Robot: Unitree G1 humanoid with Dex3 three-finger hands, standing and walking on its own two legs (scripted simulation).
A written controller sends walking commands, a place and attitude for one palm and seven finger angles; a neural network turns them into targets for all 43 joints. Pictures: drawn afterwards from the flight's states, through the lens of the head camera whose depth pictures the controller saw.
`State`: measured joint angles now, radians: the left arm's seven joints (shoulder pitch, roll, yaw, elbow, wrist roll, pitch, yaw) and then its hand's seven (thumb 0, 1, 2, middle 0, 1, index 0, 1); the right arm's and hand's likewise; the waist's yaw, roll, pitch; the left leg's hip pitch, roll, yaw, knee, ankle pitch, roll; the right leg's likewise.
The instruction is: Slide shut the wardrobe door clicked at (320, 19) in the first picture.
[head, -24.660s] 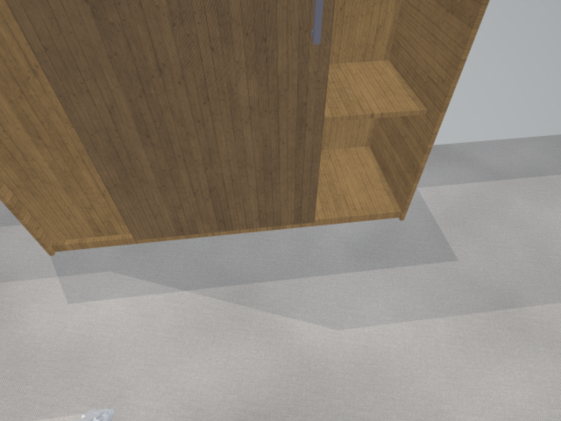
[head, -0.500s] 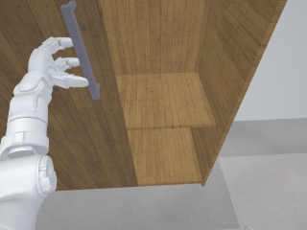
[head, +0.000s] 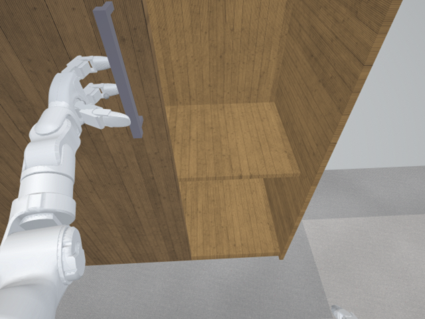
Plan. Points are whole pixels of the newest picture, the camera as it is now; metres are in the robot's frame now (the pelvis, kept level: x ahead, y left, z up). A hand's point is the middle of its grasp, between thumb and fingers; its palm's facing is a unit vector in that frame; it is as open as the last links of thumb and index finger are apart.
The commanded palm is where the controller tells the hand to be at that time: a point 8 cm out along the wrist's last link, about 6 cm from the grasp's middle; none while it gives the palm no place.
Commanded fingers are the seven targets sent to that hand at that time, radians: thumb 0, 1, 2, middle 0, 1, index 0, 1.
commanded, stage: slide the fingers in behind the handle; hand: left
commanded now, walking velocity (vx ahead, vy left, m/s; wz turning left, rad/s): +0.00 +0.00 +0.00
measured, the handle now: (125, 78) +0.49 +0.17 +0.23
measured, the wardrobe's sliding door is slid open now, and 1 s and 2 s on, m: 0.42 0.42 0.42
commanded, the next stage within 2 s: grip the handle and tug to test in 1.40 s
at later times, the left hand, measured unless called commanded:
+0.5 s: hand (127, 94) +0.44 +0.16 +0.23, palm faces +0.06 -1.00 -0.01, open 14.0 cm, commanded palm +0.41 +0.21 +0.23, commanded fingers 0.00 -0.50 0.30 -0.30 -1.20 -0.30 -1.20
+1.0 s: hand (133, 95) +0.43 +0.14 +0.23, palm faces +0.09 -1.00 -0.01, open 14.2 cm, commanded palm +0.41 +0.19 +0.23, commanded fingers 0.00 -0.50 0.30 -0.30 -1.20 -0.30 -1.20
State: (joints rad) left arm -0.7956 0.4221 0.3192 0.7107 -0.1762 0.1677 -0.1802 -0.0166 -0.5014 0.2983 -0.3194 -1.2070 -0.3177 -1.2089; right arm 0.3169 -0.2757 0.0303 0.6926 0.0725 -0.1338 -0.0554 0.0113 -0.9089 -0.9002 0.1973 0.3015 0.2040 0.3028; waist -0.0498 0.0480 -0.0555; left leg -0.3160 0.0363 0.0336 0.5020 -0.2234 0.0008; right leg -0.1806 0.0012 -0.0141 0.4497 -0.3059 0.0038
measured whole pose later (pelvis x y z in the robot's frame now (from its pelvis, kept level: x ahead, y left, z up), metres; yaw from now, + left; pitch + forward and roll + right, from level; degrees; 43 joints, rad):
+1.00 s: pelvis +0.01 -0.02 +0.00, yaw +1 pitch +1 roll +0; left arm -0.74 0.29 0.23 0.49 -0.17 0.30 -0.04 -0.02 -0.50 0.30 -0.29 -1.20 -0.26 -1.20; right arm 0.23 -0.27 0.02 0.70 0.07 -0.08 -0.06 0.01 -0.91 -0.90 0.20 0.30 0.20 0.30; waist -0.02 0.06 -0.05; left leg -0.26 0.04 0.01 0.47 -0.22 -0.02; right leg -0.12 0.01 -0.03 0.44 -0.32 -0.02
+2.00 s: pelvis +0.01 -0.01 +0.00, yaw +0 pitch +0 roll +0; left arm -0.72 0.29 0.24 0.46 -0.17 0.32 -0.04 -0.01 0.27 0.63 -0.36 -1.30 -0.34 -1.26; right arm 0.22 -0.25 0.03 0.70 0.06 -0.06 -0.06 0.01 -0.91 -0.90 0.20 0.30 0.20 0.30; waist -0.03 0.05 -0.05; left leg -0.24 0.03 0.03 0.46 -0.23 -0.01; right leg -0.11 0.00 -0.02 0.42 -0.32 -0.01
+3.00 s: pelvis +0.05 -0.01 +0.00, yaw -2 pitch +2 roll +0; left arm -0.44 0.27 0.26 0.03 -0.21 0.44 -0.02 0.00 0.79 0.80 -0.31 -1.36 -0.24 -1.30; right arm 0.18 -0.26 0.03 0.63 0.06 -0.03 -0.03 0.01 -0.91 -0.90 0.20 0.30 0.20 0.30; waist -0.02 0.06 -0.07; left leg -0.18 0.04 0.06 0.43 -0.27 -0.01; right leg -0.08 0.00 -0.01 0.41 -0.32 -0.01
